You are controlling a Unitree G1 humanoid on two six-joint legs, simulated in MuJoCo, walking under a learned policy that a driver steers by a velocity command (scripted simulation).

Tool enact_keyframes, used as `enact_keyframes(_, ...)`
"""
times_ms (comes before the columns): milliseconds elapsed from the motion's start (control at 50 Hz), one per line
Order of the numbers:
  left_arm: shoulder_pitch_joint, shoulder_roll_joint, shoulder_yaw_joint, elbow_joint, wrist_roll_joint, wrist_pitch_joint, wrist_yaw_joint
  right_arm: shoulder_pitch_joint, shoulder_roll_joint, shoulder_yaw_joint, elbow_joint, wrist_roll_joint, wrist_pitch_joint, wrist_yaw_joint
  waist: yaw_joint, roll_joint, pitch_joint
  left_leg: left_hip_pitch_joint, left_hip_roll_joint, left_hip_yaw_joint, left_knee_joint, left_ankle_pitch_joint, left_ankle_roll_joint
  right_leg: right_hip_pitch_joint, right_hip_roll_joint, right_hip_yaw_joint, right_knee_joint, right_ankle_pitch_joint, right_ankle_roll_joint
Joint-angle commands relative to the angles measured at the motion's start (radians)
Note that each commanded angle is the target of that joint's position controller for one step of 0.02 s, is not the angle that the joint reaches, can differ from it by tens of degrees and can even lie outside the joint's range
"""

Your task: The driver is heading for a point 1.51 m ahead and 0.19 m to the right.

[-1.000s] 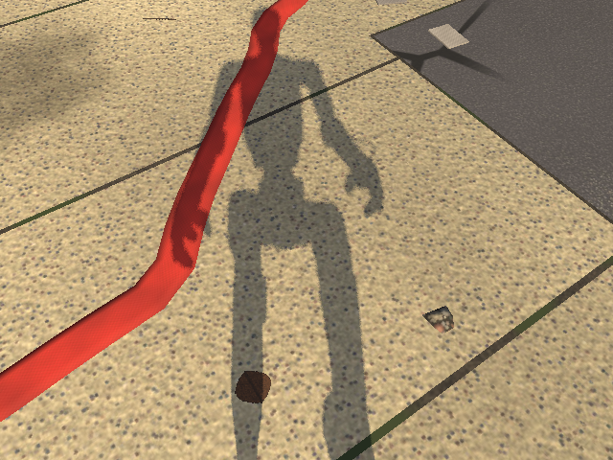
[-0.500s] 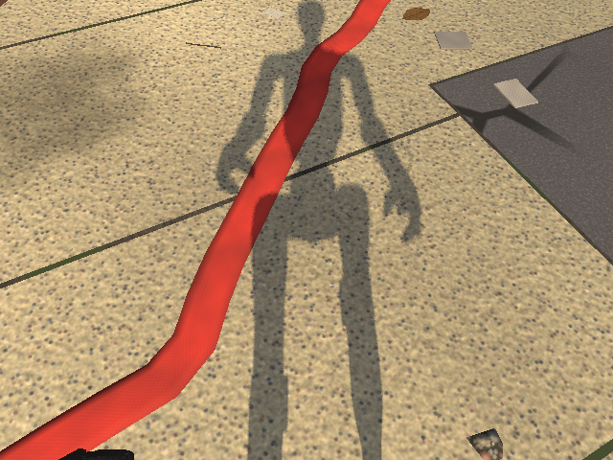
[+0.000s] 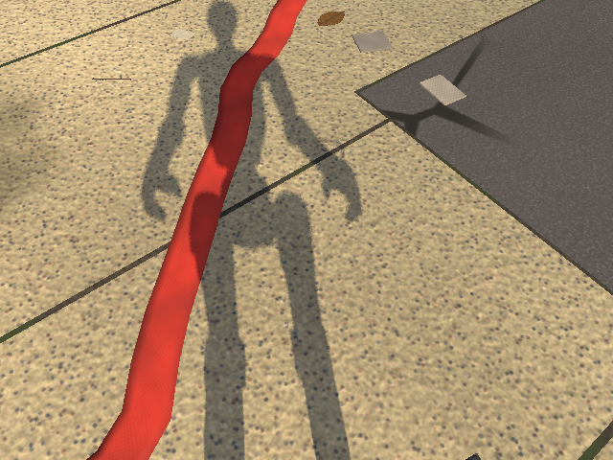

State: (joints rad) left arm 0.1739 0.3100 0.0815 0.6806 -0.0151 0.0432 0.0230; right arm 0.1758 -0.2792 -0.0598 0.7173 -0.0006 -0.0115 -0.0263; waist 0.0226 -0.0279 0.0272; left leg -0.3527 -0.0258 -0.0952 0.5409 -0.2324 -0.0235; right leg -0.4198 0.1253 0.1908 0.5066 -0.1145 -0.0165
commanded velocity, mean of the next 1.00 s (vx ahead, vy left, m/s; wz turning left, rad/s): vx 0.03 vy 0.00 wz -0.24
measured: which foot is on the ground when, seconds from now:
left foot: down 0.00-0.42, up 0.44-0.76, down 0.78-0.96, up 0.98-1.00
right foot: down 0.00-0.00, up 0.02-0.40, down 0.42-1.00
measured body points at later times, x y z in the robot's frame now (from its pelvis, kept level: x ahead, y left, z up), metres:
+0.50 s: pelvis +0.00 -0.02 +0.00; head +0.03 -0.05 +0.45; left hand +0.25 +0.19 -0.07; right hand +0.04 -0.34 -0.11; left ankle +0.02 +0.13 -0.68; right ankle -0.03 -0.12 -0.73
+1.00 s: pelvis +0.01 -0.02 +0.00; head +0.02 -0.01 +0.45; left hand +0.20 +0.22 -0.11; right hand +0.07 -0.32 -0.10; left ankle +0.04 +0.11 -0.71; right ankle -0.03 -0.12 -0.73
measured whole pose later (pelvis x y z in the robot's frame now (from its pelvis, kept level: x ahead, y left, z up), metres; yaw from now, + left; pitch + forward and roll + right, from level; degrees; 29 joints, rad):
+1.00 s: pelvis +0.01 -0.02 +0.00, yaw -12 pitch +1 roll -1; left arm 0.20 0.27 0.07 0.74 0.00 -0.01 0.02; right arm 0.24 -0.28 -0.06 0.73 0.02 0.01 -0.02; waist 0.01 0.00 0.00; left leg -0.38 0.02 -0.05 0.77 -0.45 0.02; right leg -0.26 0.01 -0.08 0.57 -0.32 -0.04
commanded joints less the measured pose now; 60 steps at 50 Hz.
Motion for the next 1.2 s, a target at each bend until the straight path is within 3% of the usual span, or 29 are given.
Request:
enact_keyframes(20,-0.026,0.068,0.018,-0.11,-0.007,-0.009,0.004,0.089,-0.246,-0.071,-0.046,-0.039,-0.01,-0.006,-0.013,0.229,-0.095,0.228,0.319,-0.31,-0.25,0.066,0.182,-0.194,-0.005,0.008,0.157,-0.412,-0.022)
enact_keyframes(40,-0.008,0.124,0.035,-0.108,0.007,-0.025,0.0,0.046,-0.216,-0.066,-0.07,-0.064,-0.012,-0.005,-0.016,0.305,-0.098,0.169,0.435,-0.433,-0.276,0.188,0.282,-0.215,-0.016,-0.053,0.425,-0.486,0.022)
enact_keyframes(60,0.029,0.167,0.053,-0.079,0.005,-0.026,-0.005,-0.007,-0.16,-0.048,-0.096,-0.055,-0.015,-0.011,0.004,0.219,-0.101,0.157,0.406,-0.356,-0.25,0.247,0.275,-0.204,-0.045,-0.036,0.562,-0.436,0.041)
enact_keyframes(80,0.062,0.164,0.058,-0.049,0.0,-0.015,-0.004,-0.051,-0.129,-0.04,-0.105,-0.035,-0.016,-0.015,0.021,0.159,-0.087,0.156,0.34,-0.246,-0.224,0.27,0.227,-0.204,-0.052,-0.051,0.623,-0.384,0.06)
enact_keyframes(120,0.074,0.118,0.047,-0.037,0.001,0.006,0.002,-0.062,-0.112,-0.031,-0.108,-0.011,-0.012,-0.02,0.008,0.142,-0.069,0.188,0.288,-0.135,-0.196,0.347,0.2,-0.243,-0.067,-0.074,0.722,-0.313,0.094)
enact_keyframes(240,-0.056,0.06,0.017,-0.121,-0.009,0.007,-0.018,0.019,-0.163,-0.053,-0.087,-0.015,0.016,-0.027,-0.07,0.206,-0.095,0.309,0.302,-0.02,-0.189,0.409,0.236,-0.194,-0.137,-0.166,0.461,-0.28,0.13)
enact_keyframes(340,-0.045,0.08,0.023,-0.139,-0.008,0.016,-0.038,-0.001,-0.201,-0.072,-0.081,0.006,0.018,-0.007,-0.065,0.233,-0.105,0.264,0.339,0.031,-0.164,0.425,0.229,-0.01,-0.134,-0.245,0.226,-0.269,0.08)
enact_keyframes(380,0.001,0.073,0.028,-0.126,-0.006,0.019,-0.044,-0.021,-0.2,-0.072,-0.074,0.027,0.015,-0.003,-0.028,0.22,-0.105,0.235,0.329,0.057,-0.101,0.411,0.192,0.097,-0.116,-0.265,0.034,-0.156,0.032)
enact_keyframes(400,0.042,0.079,0.034,-0.11,-0.002,0.018,-0.041,-0.003,-0.177,-0.065,-0.058,0.035,0.012,-0.001,-0.009,0.188,-0.112,0.184,0.301,0.091,-0.04,0.357,0.146,0.207,-0.095,-0.26,-0.096,-0.044,-0.002)
enact_keyframes(420,0.074,0.13,0.048,-0.107,-0.001,0.015,-0.03,0.047,-0.131,-0.052,-0.042,0.017,0.007,0.005,-0.014,0.051,-0.144,0.045,0.24,0.171,0.104,0.185,0.061,0.388,-0.174,-0.128,-0.144,0.189,-0.043)
enact_keyframes(440,0.079,0.242,0.064,-0.133,0.01,0.011,-0.013,0.046,-0.051,-0.018,-0.085,-0.049,0.001,0.017,-0.046,-0.292,-0.164,-0.252,0.112,0.24,0.406,-0.42,-0.046,0.546,-0.464,0.215,-0.089,0.661,-0.18)
enact_keyframes(460,0.104,0.2,0.049,-0.133,0.046,-0.011,-0.023,-0.046,-0.115,-0.038,-0.098,-0.026,0.001,0.005,0.046,-0.211,-0.213,-0.286,0.077,0.097,0.565,-0.476,-0.06,0.427,-0.542,0.255,-0.114,0.611,-0.337)
enact_keyframes(480,0.072,0.169,0.037,-0.122,0.05,-0.029,-0.028,-0.072,-0.151,-0.049,-0.093,0.003,0.009,-0.001,0.035,-0.135,-0.163,-0.285,0.094,0.067,0.626,-0.414,-0.055,0.381,-0.474,0.165,-0.132,0.509,-0.313)
enact_keyframes(500,0.013,0.143,0.029,-0.112,0.036,-0.039,-0.025,-0.06,-0.147,-0.052,-0.079,0.008,0.016,-0.006,0.005,-0.113,-0.126,-0.291,0.099,0.056,0.611,-0.337,-0.048,0.351,-0.411,0.101,-0.139,0.412,-0.257)
enact_keyframes(540,-0.057,0.111,0.012,-0.11,0.016,-0.04,-0.018,-0.022,-0.144,-0.055,-0.05,-0.006,0.03,-0.017,-0.029,-0.097,-0.106,-0.239,0.096,0.053,0.596,-0.217,-0.06,0.291,-0.359,0.036,-0.147,0.403,-0.215)
enact_keyframes(640,-0.075,0.074,-0.005,-0.081,0.025,-0.042,-0.007,-0.008,-0.079,-0.028,-0.034,-0.001,0.03,-0.009,-0.028,-0.106,-0.113,-0.092,0.094,0.062,0.331,-0.122,-0.067,0.269,-0.315,-0.012,-0.158,0.28,-0.202)
enact_keyframes(680,-0.059,0.09,-0.002,-0.063,0.028,-0.038,-0.009,-0.026,-0.083,-0.024,-0.04,-0.001,0.03,-0.005,-0.007,-0.113,-0.098,-0.034,0.088,0.07,0.231,-0.149,-0.061,0.252,-0.328,0.018,-0.162,0.205,-0.216)
enact_keyframes(720,-0.062,0.053,-0.018,-0.039,0.034,-0.04,-0.014,0.001,-0.082,-0.02,-0.022,0.004,0.028,0.001,-0.01,-0.108,-0.094,0.044,0.092,0.076,0.119,-0.124,-0.052,0.232,-0.335,0.023,-0.168,0.123,-0.213)
enact_keyframes(760,-0.076,0.05,-0.023,-0.017,0.027,-0.044,-0.018,0.032,-0.08,-0.015,-0.008,0.0,0.022,0.007,-0.045,-0.081,-0.066,0.154,0.075,0.097,-0.079,0.055,-0.027,0.183,-0.308,0.001,-0.152,0.028,-0.169)
enact_keyframes(800,-0.017,0.069,-0.016,0.001,0.041,-0.054,-0.014,0.006,-0.175,-0.029,-0.038,-0.013,0.018,0.003,-0.004,0.031,-0.061,0.193,0.145,0.0,-0.085,0.36,0.014,0.168,-0.226,-0.05,-0.089,-0.105,-0.079)
enact_keyframes(820,0.006,0.079,-0.008,-0.003,0.044,-0.056,-0.011,-0.013,-0.221,-0.044,-0.031,0.006,0.018,0.003,0.037,0.147,-0.059,0.144,0.153,-0.031,-0.056,0.323,0.07,0.17,-0.156,-0.123,-0.074,-0.146,-0.041)
enact_keyframes(860,-0.053,0.084,0.001,-0.008,0.039,-0.045,0.007,-0.027,-0.166,-0.037,-0.043,0.009,0.013,0.008,0.002,0.171,-0.043,0.031,0.165,-0.105,-0.115,0.172,0.106,0.225,-0.121,-0.203,0.009,-0.144,-0.008)
enact_keyframes(900,-0.035,0.057,0.004,-0.013,0.032,-0.031,0.014,0.002,-0.133,-0.031,-0.041,0.012,0.009,0.004,0.007,0.156,-0.049,-0.026,0.133,-0.117,-0.112,-0.159,0.118,0.222,-0.119,-0.208,0.022,-0.36,-0.026)
enact_keyframes(940,0.017,0.065,0.014,-0.009,0.018,-0.041,0.008,-0.003,-0.115,-0.027,-0.065,0.016,0.002,0.001,0.031,0.06,0.014,-0.194,0.081,-0.071,-0.032,-0.461,0.103,0.245,-0.206,-0.094,-0.073,-0.577,-0.091)
enact_keyframes(980,0.118,0.159,0.042,0.027,0.009,-0.071,0.001,-0.092,-0.064,-0.014,-0.128,0.03,-0.01,0.006,0.062,-0.127,0.035,-0.389,0.038,0.094,0.305,-0.25,0.058,0.37,-0.494,0.273,-0.316,-0.729,-0.231)
enact_keyframes(1000,0.137,0.151,0.04,0.033,0.023,-0.088,0.005,-0.131,-0.101,-0.023,-0.147,0.022,-0.011,0.007,0.08,-0.089,0.052,-0.46,0.097,0.029,0.491,-0.294,0.055,0.362,-0.569,0.367,-0.357,-0.679,-0.281)
enact_keyframes(1060,0.052,0.108,0.024,0.028,-0.001,-0.112,0.004,-0.049,-0.094,-0.026,-0.136,0.035,-0.011,0.024,0.013,-0.065,0.057,-0.512,0.156,-0.013,0.552,-0.211,0.046,0.391,-0.514,0.18,-0.365,-0.502,-0.22)
enact_keyframes(1140,0.025,0.154,0.04,0.038,0.009,-0.117,-0.011,-0.065,-0.053,-0.005,-0.147,0.023,-0.014,0.058,0.018,-0.07,0.006,-0.196,0.141,0.112,0.295,-0.073,0.028,0.252,-0.375,-0.191,-0.34,-0.179,-0.132)
enact_keyframes(1200,0.057,0.189,0.052,0.058,-0.014,-0.111,-0.029,-0.035,-0.074,-0.01,-0.152,0.028,-0.002,0.066,0.008,-0.067,-0.008,-0.057,0.093,0.184,0.159,-0.039,0.044,0.239,-0.399,-0.242,-0.286,-0.231,-0.126)
Keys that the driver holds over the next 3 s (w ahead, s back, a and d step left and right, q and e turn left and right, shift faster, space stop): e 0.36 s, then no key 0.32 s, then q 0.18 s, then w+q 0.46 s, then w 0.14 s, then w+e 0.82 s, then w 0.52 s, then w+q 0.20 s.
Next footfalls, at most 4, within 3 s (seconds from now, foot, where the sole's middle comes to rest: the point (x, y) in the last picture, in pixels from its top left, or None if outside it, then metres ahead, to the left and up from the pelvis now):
0.42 right None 0.01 -0.13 -0.77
0.78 left None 0.08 0.10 -0.77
1.26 left None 0.20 0.14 -0.77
1.80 right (333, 412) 0.56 -0.03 -0.77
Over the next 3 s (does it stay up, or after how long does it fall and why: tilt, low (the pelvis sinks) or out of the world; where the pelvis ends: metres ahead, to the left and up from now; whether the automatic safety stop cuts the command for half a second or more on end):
stays up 1.01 -0.11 0.02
